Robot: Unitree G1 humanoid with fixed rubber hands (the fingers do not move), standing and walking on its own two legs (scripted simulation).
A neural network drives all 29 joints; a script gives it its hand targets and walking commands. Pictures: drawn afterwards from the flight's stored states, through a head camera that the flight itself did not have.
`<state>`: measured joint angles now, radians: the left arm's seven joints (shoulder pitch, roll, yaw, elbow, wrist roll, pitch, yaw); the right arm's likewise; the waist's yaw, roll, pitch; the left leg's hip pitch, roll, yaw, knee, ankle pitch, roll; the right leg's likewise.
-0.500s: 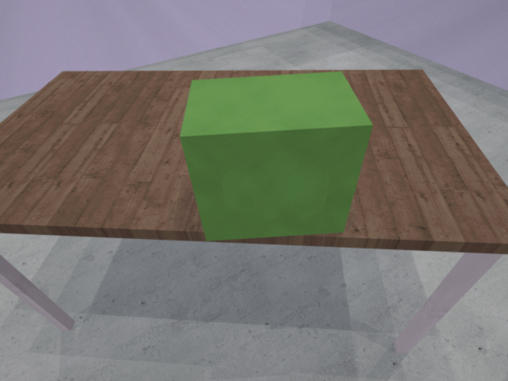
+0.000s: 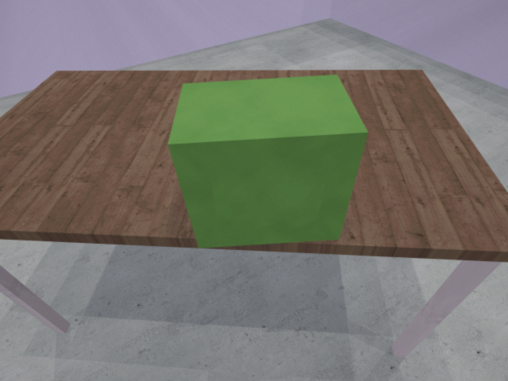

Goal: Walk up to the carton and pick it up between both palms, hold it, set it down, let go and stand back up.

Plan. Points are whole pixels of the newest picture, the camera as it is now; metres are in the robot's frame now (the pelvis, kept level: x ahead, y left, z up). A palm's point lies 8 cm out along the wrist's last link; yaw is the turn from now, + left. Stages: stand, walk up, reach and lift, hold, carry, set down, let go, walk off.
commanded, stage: stand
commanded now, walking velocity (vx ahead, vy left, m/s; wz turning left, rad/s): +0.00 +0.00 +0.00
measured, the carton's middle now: (264, 165) +0.49 +0.02 +0.09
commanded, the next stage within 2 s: none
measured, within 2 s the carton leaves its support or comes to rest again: neither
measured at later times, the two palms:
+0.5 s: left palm out of the picture +0.08 +0.29 -0.11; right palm out of the picture +0.08 -0.30 -0.12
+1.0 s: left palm out of the picture +0.08 +0.29 -0.11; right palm out of the picture +0.07 -0.30 -0.12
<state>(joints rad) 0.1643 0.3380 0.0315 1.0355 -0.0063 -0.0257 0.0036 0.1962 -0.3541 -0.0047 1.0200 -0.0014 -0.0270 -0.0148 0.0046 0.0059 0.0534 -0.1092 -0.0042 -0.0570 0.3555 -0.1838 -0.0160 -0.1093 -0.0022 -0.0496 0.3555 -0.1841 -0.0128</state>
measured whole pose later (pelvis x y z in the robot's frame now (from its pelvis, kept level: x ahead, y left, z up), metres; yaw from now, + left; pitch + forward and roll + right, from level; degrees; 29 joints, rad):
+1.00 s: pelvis +0.01 +0.00 +0.00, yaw +0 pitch -4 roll +0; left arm 0.16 0.33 0.03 1.06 -0.01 -0.02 0.01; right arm 0.18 -0.35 0.00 1.05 0.00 -0.02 -0.03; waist 0.01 0.01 0.06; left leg -0.06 0.00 -0.05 0.32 -0.19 -0.02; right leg -0.07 0.00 -0.05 0.33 -0.19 -0.02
